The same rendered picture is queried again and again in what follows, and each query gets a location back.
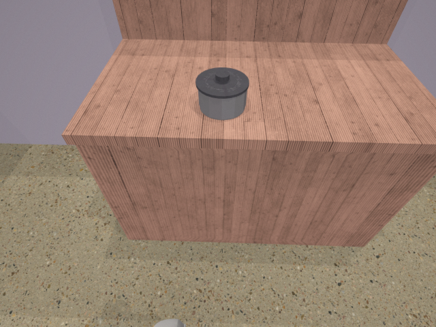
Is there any knob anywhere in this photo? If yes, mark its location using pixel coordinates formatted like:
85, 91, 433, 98
215, 70, 230, 82

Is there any lid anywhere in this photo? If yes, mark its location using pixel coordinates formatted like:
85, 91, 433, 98
196, 67, 249, 99

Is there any pot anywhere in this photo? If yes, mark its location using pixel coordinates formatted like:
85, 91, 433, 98
198, 90, 247, 120

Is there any table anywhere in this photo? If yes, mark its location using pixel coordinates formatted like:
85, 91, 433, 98
61, 0, 436, 247

